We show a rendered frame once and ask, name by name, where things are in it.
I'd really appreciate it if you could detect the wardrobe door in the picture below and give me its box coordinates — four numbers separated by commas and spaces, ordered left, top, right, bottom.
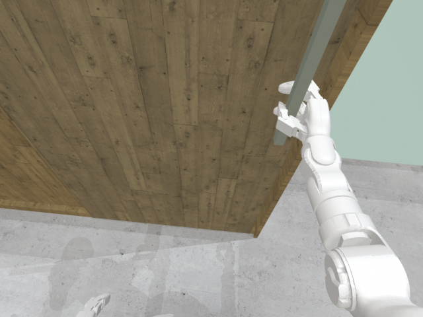
0, 0, 362, 234
0, 107, 83, 207

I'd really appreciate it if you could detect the right robot forearm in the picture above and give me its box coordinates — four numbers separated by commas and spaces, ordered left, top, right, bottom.
299, 135, 410, 298

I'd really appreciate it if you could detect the handle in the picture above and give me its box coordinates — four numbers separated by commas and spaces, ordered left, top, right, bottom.
274, 0, 346, 145

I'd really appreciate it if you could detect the robot right upper arm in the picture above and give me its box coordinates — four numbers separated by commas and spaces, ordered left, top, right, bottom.
325, 244, 423, 317

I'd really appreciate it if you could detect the robot left hand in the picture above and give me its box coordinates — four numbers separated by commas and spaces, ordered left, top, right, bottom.
76, 293, 110, 317

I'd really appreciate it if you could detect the robot right hand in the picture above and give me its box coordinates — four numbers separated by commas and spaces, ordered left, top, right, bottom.
273, 80, 331, 144

